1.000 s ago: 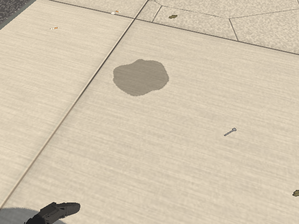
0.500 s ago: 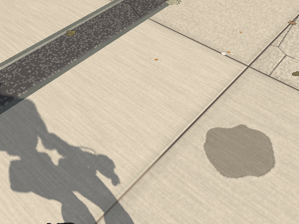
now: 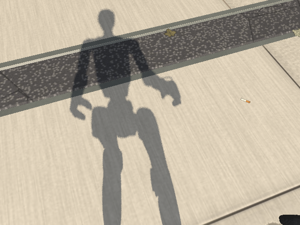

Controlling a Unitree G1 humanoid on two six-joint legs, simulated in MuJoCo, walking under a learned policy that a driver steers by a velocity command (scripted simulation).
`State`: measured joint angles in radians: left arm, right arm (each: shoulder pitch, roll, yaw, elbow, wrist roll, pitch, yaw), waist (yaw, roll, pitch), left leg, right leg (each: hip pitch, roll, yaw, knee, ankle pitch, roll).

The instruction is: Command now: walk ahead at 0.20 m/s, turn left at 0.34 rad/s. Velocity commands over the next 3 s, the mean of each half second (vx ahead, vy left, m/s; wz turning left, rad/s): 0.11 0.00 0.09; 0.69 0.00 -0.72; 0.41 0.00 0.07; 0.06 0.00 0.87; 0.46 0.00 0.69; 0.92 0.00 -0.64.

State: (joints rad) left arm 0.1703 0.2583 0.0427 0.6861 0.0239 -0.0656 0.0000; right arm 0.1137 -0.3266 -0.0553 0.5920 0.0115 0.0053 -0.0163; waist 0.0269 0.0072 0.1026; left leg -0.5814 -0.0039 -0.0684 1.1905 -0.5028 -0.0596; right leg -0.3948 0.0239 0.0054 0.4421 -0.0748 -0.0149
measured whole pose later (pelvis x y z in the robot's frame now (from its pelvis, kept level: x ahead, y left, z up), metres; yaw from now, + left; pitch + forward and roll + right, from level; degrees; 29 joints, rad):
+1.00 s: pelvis +0.27 -0.16 +0.00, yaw -23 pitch +2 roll +3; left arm 0.47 0.22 0.02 0.77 -0.01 -0.06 -0.04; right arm 0.09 -0.26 -0.05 0.63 0.01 -0.13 0.02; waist 0.07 0.04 -0.01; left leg -0.65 0.06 -0.06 1.26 -0.24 0.02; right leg -0.29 0.04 0.01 0.64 -0.40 -0.09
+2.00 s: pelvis +0.64 -0.43 +0.01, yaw +10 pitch +2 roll +0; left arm 0.11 0.24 0.05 0.62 0.03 0.01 0.06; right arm 0.22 -0.35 -0.10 0.62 0.03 0.08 -0.02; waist 0.00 0.04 0.06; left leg -0.61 0.04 -0.06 1.18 -0.34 -0.12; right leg -0.30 -0.01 -0.07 0.42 -0.15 -0.03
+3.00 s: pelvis +1.12 -0.12 +0.01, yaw +7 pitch +0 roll -1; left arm 0.43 0.25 0.05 0.75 -0.04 -0.07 0.00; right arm 0.06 -0.26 0.01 0.55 -0.02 -0.14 0.00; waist 0.07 0.02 0.02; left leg -0.72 0.11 -0.19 0.77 -0.01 -0.06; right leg -0.10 0.18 0.19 0.41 -0.30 -0.13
